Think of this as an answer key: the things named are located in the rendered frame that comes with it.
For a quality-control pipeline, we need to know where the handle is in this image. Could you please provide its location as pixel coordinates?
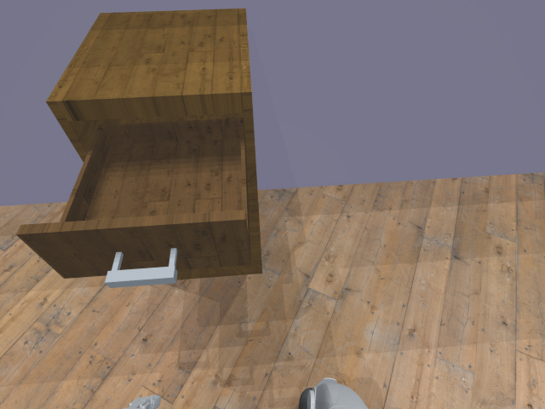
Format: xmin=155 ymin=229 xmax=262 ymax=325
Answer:
xmin=105 ymin=248 xmax=178 ymax=288

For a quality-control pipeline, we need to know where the right robot shin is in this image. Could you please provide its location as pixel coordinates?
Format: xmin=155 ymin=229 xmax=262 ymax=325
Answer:
xmin=315 ymin=378 xmax=337 ymax=388

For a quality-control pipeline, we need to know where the right robot thigh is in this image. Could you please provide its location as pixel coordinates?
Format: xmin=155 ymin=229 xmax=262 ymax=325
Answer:
xmin=307 ymin=383 xmax=369 ymax=409

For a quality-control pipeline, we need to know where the drawer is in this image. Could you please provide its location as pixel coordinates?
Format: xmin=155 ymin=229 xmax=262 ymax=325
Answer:
xmin=16 ymin=118 xmax=251 ymax=279

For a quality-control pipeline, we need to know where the cabinet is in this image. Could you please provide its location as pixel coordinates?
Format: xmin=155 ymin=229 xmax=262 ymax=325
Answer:
xmin=46 ymin=9 xmax=262 ymax=279

